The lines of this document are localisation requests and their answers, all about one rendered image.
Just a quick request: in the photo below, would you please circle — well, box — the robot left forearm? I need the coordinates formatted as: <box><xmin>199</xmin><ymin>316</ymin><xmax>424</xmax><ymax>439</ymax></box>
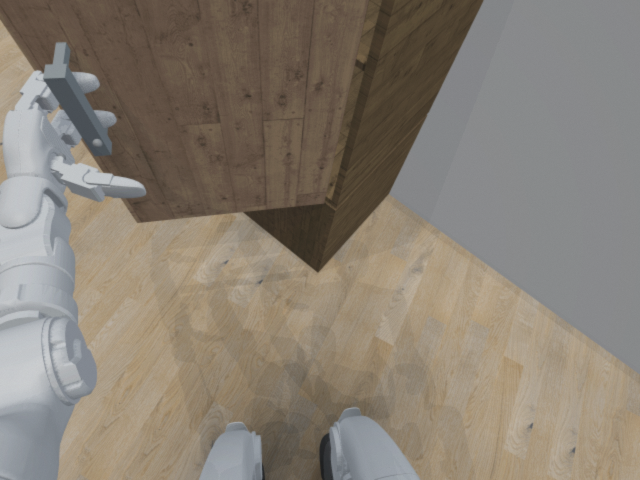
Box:
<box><xmin>0</xmin><ymin>176</ymin><xmax>78</xmax><ymax>330</ymax></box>

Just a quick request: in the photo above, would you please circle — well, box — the left robot hand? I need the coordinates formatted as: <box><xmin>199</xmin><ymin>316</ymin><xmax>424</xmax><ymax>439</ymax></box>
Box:
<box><xmin>2</xmin><ymin>70</ymin><xmax>146</xmax><ymax>202</ymax></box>

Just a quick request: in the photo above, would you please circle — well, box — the left robot upper arm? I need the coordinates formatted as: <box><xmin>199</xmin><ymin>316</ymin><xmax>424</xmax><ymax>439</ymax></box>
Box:
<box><xmin>0</xmin><ymin>317</ymin><xmax>97</xmax><ymax>480</ymax></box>

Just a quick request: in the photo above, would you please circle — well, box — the cupboard door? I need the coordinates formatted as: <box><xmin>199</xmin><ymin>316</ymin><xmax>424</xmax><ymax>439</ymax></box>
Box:
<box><xmin>0</xmin><ymin>0</ymin><xmax>369</xmax><ymax>223</ymax></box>

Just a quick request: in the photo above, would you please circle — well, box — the handle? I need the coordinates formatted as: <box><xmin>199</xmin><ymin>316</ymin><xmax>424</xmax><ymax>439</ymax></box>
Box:
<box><xmin>43</xmin><ymin>42</ymin><xmax>112</xmax><ymax>156</ymax></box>

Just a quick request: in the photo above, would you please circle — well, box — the left robot thigh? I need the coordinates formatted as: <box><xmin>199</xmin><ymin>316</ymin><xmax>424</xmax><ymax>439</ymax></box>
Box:
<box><xmin>199</xmin><ymin>430</ymin><xmax>262</xmax><ymax>480</ymax></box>

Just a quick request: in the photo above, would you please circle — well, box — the left robot shin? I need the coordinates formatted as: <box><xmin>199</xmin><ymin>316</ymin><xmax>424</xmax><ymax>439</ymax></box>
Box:
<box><xmin>215</xmin><ymin>422</ymin><xmax>248</xmax><ymax>442</ymax></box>

